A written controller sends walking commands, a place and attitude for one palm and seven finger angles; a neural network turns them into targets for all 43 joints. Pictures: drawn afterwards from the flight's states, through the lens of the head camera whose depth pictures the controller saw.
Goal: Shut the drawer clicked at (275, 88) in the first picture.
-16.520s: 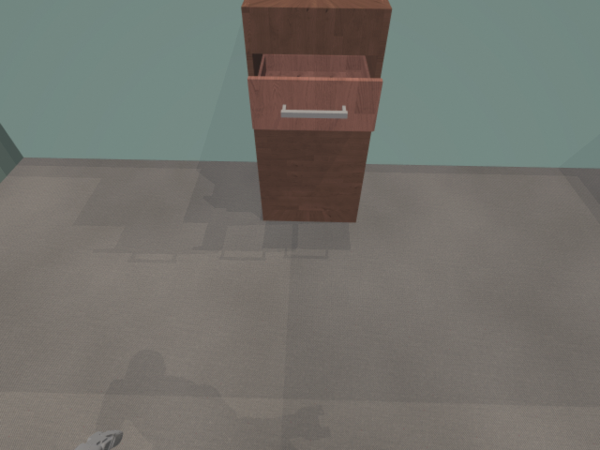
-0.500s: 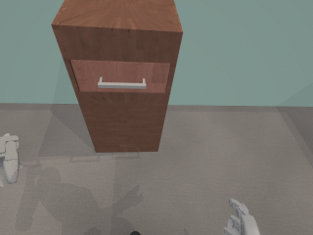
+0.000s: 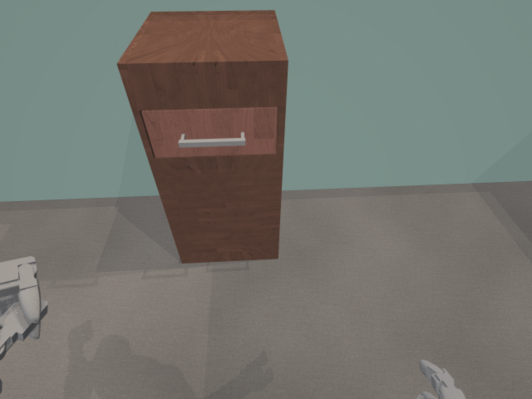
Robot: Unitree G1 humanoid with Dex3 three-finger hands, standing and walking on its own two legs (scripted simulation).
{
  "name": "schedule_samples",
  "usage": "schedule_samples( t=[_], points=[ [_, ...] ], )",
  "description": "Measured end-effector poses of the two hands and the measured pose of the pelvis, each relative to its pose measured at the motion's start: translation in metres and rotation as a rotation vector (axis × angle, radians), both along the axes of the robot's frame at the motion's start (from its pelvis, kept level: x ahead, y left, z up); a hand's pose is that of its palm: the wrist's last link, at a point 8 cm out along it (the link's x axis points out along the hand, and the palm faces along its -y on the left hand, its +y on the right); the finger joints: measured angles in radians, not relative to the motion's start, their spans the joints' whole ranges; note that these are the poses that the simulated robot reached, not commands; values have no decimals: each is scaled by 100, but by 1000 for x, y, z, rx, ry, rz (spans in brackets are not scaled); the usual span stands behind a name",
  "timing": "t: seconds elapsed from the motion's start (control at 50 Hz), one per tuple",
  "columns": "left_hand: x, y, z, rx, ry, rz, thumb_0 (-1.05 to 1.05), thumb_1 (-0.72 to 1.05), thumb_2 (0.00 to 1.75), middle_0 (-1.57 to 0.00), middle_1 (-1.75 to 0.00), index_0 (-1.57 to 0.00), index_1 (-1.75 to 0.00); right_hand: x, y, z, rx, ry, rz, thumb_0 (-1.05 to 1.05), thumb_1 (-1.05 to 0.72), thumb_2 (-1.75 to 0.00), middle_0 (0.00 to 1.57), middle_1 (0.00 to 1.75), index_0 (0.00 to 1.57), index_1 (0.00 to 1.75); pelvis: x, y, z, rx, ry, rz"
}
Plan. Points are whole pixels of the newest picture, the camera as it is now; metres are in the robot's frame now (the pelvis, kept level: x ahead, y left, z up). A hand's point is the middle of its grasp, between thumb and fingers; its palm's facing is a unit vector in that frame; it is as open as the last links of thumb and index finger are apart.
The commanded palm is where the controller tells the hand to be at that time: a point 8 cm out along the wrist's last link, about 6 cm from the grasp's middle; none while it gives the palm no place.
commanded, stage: stop stepping back and stand still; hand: left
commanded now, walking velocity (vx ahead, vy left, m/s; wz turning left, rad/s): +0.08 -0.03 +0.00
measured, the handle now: (212, 139) +0.83 +0.21 -0.08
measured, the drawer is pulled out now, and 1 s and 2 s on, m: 0.00 0.00 0.00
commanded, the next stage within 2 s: let the arm hang, fingers relaxed in 0.58 s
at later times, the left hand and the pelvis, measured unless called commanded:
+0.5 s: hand out of the picture +0.11 +0.27 +0.16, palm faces +0.38 -0.84 -0.40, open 3.2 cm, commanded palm +0.04 +0.31 +0.18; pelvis -0.09 +0.03 +0.00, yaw +1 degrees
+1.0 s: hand out of the picture -0.03 +0.21 -0.17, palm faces +0.11 -0.97 -0.22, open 3.2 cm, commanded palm none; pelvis -0.10 +0.01 -0.01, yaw +5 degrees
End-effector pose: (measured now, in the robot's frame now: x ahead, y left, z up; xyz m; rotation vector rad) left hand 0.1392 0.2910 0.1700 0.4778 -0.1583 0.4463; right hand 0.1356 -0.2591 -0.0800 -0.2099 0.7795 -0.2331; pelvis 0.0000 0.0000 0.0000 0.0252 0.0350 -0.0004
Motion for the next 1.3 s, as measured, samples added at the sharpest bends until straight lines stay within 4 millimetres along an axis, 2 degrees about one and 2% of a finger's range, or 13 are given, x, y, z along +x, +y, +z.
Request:
schedule_samples(
  t=[0.06, 0.14, 0.28, 0.44, 0.56, 0.68, 0.72, 0.8, 0.86, 0.92, 1.0, 1.14, 1.3],
  points=[
    [-10, -13, -12, -66, 6, -44, 1, 89, 90, -140, -160, -140, -160, -10, 3, 10, -18, -26, 26, 2, -91, -89, 20, 30, 20, 30, -22, 2, 2, 8, -46, -9],
    [-33, -28, 10, 16, -66, -173, 2, 89, 90, -140, -160, -140, -160, -23, 13, 25, -17, -119, 50, 2, -91, -89, 20, 30, 20, 30, -46, 0, -1, -6, -64, -2],
    [-73, -4, 38, 106, -182, -149, 1, 88, 90, -140, -160, -140, -160, -55, 32, 25, -4, -82, 64, 1, -91, -89, 20, 30, 20, 30, -70, 8, 4, -19, -52, 0],
    [-72, 24, -1, 1, -123, -93, 1, 89, 90, -140, -160, -141, -160, -85, 57, 6, -31, -25, 67, 2, -90, -89, 20, 30, 20, 30, -83, 30, -7, -25, -66, 21],
    [-78, 8, 27, 98, -121, -190, 2, 89, 90, -140, -160, -140, -160, -98, 79, 7, 53, -17, 101, 2, -90, -89, 20, 30, 20, 30, -87, 25, 2, -28, -75, 20],
    [-86, 1, 36, 198, -95, -154, 1, 89, 90, -140, -160, -141, -160, -88, 70, -8, 92, -20, 119, 2, -90, -89, 21, 30, 20, 30, -86, 14, -5, -33, -69, 9],
    [-77, 7, 4, 159, 22, -130, 0, 89, 90, -140, -160, -140, -160, -83, 62, -20, 109, 2, 137, 1, -90, -89, 21, 30, 20, 30, -88, 14, -8, -31, -58, 33],
    [-69, 19, -128, -152, 464, 3, 0, 90, 90, -136, -157, -136, -156, -86, 46, -42, 114, 102, 147, 1, -90, -89, 20, 30, 20, 30, -90, 16, -14, -19, -58, 75],
    [-96, -4, -225, -360, 793, 34, 0, 90, 90, -129, -150, -129, -150, -102, 38, -51, 84, 173, 138, 1, -91, -89, 20, 30, 20, 30, -92, 15, -20, -18, -77, 76],
    [-144, -46, -288, -517, 1078, -2, 1, 91, 90, -119, -141, -120, -140, -128, 33, -49, 60, 268, 105, 1, -91, -89, 20, 30, 20, 30, -94, 12, -16, -13, -86, 67],
    [-188, -33, -308, -560, 1202, 104, 1, 90, 90, -108, -136, -106, -125, -168, 33, -45, 40, 420, 88, 1, -91, -89, 20, 30, 20, 30, -97, 7, -9, -28, -72, 80],
    [-258, -22, -302, -590, 1419, 225, 1, 90, 90, -81, -103, -79, -97, -219, 43, -54, 84, 618, 58, 1, -91, -89, 20, 30, 20, 30, -94, 14, 2, -36, -52, 85],
    [-279, -28, -297, -614, 1517, 264, 1, 91, 90, -49, -64, -48, -62, -231, 68, -62, 155, 661, 33, 1, -91, -89, 20, 30, 20, 30, -88, 21, 7, -25, -60, 68]
  ],
)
